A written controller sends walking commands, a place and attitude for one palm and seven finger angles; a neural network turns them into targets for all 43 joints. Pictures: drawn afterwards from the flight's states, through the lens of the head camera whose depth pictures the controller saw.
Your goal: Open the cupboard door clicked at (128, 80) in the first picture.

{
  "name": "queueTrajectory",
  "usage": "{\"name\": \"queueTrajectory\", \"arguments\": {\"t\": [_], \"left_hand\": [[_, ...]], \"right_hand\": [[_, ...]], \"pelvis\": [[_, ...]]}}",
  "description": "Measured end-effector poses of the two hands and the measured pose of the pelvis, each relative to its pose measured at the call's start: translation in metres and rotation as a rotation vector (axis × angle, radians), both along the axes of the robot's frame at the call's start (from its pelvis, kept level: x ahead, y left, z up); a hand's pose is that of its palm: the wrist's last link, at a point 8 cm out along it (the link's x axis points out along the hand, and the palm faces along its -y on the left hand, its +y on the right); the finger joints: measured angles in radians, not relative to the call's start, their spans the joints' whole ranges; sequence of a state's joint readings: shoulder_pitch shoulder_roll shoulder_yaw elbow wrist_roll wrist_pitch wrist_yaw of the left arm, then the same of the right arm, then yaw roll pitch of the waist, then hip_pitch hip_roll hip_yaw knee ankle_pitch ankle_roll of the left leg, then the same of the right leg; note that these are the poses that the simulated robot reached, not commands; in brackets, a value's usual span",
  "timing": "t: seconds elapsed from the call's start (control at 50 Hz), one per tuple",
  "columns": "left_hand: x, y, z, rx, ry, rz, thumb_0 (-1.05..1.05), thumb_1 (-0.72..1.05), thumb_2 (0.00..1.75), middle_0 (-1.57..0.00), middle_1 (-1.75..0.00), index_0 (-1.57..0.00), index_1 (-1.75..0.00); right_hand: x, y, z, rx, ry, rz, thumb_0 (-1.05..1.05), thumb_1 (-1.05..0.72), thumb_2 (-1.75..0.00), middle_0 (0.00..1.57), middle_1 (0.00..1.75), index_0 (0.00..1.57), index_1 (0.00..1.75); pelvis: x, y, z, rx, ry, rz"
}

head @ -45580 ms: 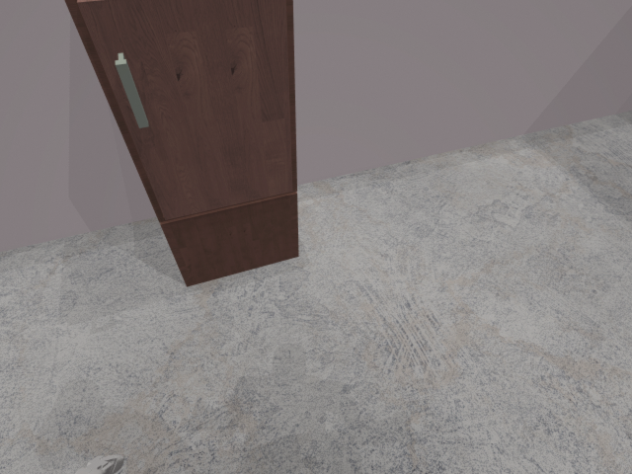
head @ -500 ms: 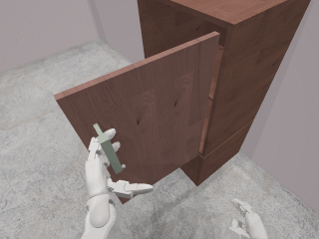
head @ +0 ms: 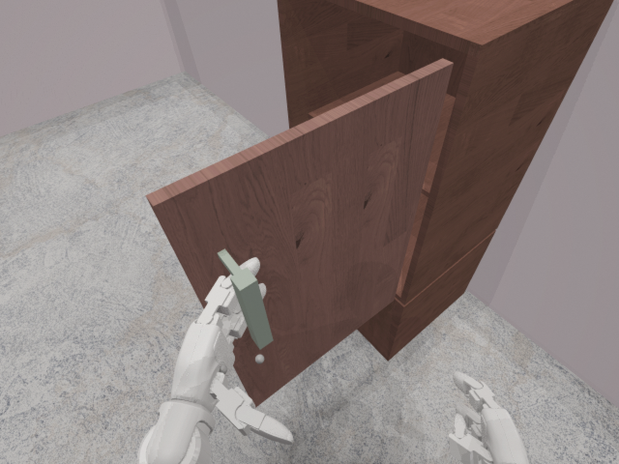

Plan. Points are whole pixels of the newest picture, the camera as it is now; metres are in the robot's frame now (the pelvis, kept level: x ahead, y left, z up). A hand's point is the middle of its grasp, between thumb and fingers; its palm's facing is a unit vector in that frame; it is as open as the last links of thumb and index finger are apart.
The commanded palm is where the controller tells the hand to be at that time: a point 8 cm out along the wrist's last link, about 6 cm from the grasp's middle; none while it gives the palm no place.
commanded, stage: slide the hand sideways off the handle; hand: left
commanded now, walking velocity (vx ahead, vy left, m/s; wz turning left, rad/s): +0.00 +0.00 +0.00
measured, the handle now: (245, 301) +0.30 +0.10 +0.08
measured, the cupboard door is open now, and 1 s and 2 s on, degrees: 89 87 87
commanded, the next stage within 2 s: draw the hand back to the body in 0.84 s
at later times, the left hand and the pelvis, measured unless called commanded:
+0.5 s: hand (209, 384) +0.20 +0.12 +0.08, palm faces -0.09 -1.00 +0.00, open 16.1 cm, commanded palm +0.17 +0.18 +0.08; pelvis +0.01 +0.03 -0.02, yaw -1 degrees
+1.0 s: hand (168, 412) +0.17 +0.16 +0.07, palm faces -0.06 -1.00 -0.02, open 16.3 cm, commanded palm +0.14 +0.22 +0.09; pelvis +0.00 +0.03 -0.02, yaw +0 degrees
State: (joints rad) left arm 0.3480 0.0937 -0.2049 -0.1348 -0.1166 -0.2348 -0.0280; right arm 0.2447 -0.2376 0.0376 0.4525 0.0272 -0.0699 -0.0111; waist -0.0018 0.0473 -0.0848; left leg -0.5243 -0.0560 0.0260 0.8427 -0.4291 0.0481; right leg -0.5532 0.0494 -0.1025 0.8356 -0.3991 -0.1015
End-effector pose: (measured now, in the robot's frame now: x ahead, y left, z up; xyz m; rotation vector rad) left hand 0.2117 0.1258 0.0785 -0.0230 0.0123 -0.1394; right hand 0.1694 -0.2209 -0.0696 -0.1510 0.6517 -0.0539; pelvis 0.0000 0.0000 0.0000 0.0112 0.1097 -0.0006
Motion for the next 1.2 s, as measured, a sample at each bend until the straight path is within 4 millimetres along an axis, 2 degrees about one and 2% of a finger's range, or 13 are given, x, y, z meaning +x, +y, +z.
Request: {"name": "queueTrajectory", "arguments": {"t": [0.24,0.46,0.72,0.98,1.2], "left_hand": [[-0.012,0.027,-0.003,0.013,0.012,0.019,-0.01,-0.50,0.30,-0.20,-0.33,-0.21,-0.33],[-0.027,0.046,-0.002,0.023,0.023,0.043,-0.01,-0.50,0.30,-0.19,-0.32,-0.21,-0.32],[-0.049,0.075,-0.003,0.045,0.040,0.098,-0.01,-0.50,0.30,-0.16,-0.30,-0.18,-0.31],[-0.060,0.085,-0.005,0.048,0.041,0.083,-0.01,-0.50,0.30,-0.15,-0.30,-0.16,-0.30],[-0.053,0.105,0.020,0.093,0.002,0.095,-0.01,-0.50,0.30,-0.15,-0.30,-0.16,-0.30]], "right_hand": [[0.005,0.026,0.001,-0.001,-0.010,0.010,0.01,-0.90,-0.90,0.20,0.30,0.21,0.30],[0.012,0.037,-0.005,-0.006,-0.010,0.010,0.01,-0.90,-0.90,0.20,0.30,0.21,0.30],[0.014,0.033,-0.005,-0.025,-0.027,-0.005,0.01,-0.90,-0.90,0.20,0.30,0.21,0.30],[0.013,0.024,-0.002,-0.041,-0.060,-0.021,0.01,-0.90,-0.90,0.20,0.30,0.21,0.30],[0.009,0.021,0.005,-0.026,-0.069,-0.044,0.01,-0.90,-0.90,0.20,0.30,0.21,0.30]], "pelvis": [[0.009,0.022,-0.008,-0.019,0.021,-0.018],[0.014,0.033,-0.016,-0.030,0.047,-0.015],[0.011,0.032,-0.021,-0.039,0.061,-0.007],[0.004,0.026,-0.024,-0.045,0.061,0.000],[0.006,0.023,-0.014,-0.048,0.027,0.000]]}}
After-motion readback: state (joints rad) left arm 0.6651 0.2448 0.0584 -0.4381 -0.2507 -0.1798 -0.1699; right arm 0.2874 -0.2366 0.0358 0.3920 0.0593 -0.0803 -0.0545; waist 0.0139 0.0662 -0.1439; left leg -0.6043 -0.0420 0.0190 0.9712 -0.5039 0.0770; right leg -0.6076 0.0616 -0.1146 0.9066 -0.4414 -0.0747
